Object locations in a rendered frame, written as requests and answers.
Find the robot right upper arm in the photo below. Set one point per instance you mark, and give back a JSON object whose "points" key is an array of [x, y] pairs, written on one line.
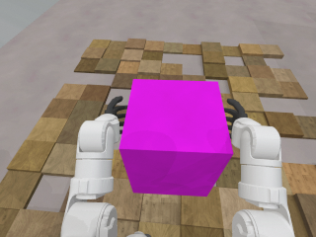
{"points": [[260, 223]]}

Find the robot left upper arm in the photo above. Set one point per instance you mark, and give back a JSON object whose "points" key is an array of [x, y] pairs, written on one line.
{"points": [[90, 219]]}

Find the robot left forearm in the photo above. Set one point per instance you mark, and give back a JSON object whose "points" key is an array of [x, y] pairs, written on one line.
{"points": [[94, 153]]}

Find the left robot hand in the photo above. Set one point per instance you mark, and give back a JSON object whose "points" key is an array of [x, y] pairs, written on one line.
{"points": [[112, 109]]}

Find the robot right forearm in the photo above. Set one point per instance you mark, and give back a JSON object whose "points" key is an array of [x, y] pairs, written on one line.
{"points": [[260, 153]]}

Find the carton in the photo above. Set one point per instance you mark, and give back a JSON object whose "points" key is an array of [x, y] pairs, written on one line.
{"points": [[175, 138]]}

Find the right robot hand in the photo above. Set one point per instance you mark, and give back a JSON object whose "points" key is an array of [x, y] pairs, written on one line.
{"points": [[239, 113]]}

